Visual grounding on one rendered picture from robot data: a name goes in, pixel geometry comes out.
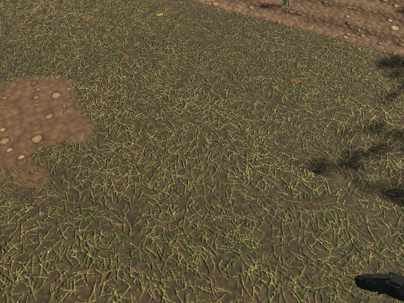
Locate robot right hand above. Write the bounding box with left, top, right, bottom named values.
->
left=355, top=272, right=404, bottom=302

